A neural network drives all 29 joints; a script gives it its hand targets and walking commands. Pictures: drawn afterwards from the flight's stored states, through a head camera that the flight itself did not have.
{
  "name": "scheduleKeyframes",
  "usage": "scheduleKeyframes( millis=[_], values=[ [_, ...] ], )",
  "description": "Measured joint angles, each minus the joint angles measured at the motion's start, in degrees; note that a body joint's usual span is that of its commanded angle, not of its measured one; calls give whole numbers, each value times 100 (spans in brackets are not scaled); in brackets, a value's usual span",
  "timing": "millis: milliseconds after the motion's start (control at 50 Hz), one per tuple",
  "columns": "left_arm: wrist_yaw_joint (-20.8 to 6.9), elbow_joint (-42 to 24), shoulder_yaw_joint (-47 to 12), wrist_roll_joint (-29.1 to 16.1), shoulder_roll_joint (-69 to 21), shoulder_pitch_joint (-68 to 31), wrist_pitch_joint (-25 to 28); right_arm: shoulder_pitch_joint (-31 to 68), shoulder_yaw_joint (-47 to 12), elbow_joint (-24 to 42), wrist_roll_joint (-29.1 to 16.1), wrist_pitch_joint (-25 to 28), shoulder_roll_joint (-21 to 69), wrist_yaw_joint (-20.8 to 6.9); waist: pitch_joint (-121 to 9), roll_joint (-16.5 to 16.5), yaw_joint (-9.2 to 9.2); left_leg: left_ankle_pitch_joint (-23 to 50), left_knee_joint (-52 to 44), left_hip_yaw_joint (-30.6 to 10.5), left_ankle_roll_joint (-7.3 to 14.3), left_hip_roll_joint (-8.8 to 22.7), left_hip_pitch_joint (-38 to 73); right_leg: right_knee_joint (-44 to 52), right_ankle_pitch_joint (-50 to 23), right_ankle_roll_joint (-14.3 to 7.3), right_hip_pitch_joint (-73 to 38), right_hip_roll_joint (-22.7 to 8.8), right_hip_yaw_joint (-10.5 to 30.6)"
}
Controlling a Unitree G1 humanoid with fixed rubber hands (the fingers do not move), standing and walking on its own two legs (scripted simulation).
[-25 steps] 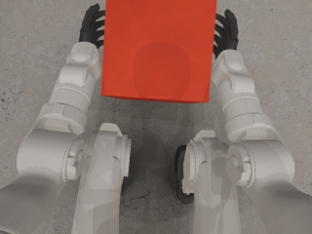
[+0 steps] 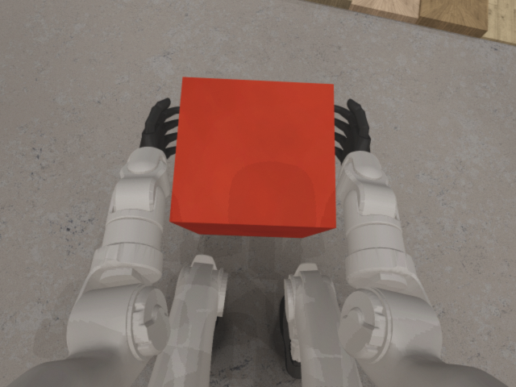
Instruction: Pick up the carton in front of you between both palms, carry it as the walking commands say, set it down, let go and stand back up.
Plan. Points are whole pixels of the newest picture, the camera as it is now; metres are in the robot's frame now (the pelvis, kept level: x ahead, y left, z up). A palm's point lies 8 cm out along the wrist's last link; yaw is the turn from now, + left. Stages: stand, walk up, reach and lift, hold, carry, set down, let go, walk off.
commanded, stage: reach and lift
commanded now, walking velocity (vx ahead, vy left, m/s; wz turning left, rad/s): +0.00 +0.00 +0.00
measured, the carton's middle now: (254, 173) +0.45 +0.02 -0.12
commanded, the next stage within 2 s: none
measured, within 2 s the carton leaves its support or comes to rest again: neither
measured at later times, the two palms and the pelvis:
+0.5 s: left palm (116, 125) +0.42 +0.17 +0.10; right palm (416, 131) +0.43 -0.13 +0.11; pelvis +0.05 +0.00 +0.14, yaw +1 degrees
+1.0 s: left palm out of the picture +0.38 +0.16 +0.25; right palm out of the picture +0.40 -0.14 +0.26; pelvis +0.09 -0.01 +0.26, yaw +1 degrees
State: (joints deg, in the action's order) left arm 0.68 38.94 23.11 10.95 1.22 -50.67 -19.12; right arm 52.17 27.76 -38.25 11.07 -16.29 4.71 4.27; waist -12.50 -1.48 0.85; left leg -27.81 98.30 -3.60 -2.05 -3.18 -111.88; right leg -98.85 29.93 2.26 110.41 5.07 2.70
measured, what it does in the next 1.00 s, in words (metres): rises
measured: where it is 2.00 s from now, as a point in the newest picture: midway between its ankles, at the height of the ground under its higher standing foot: (248, 345)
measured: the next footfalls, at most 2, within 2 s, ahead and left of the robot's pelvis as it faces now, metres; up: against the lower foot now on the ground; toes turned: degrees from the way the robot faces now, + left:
none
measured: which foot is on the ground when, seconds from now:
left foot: down 0.00-1.00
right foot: down 0.00-1.00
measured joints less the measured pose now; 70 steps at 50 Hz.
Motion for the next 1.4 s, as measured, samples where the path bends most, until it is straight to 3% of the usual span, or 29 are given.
scheduleKeyframes(
  millis=[220, 520, 840, 1120, 1220, 1400],
  values=[
    [47, -219, -151, -53, -269, 705, -21, -880, -267, 299, -240, -6, 73, -7, -166, 13, -25, -22, -979, 83, 94, 32, 1404, 979, 3, 8, -1392, -47, 126],
    [77, -499, -448, -82, -540, 2057, 130, -2133, -533, 431, -132, 165, 303, -145, -120, 29, -85, 256, -2861, -8, 107, 28, 3871, 2862, -267, -106, -3868, -177, 119],
    [-3, -1053, -717, -2, -768, 3370, -103, -3361, -956, 1003, 0, -201, 503, -215, 358, 55, 2, 1019, -5567, -14, 100, 135, 7250, 5445, -1019, -204, -7151, -253, 222],
    [-89, -1640, -656, 328, -990, 3517, -1214, -3421, -1051, 1395, 299, -1264, 477, -372, 940, 131, -72, 1533, -7075, -69, 141, 182, 9727, 7025, -1557, -215, -9670, -320, 214],
    [-156, -1660, -591, 519, -1043, 3351, -1523, -3282, -863, 1418, 550, -1532, 516, -522, 1144, 130, -123, 1586, -7223, -64, 166, 167, 10111, 7206, -1624, -199, -10070, -348, 223],
    [-213, -1734, -525, 650, -1097, 3172, -1708, -3195, -746, 1540, 668, -1666, 546, -612, 1467, 131, -58, 1690, -7419, 4, 198, 160, 10350, 7395, -1742, -166, -10284, -369, 298]
  ],
)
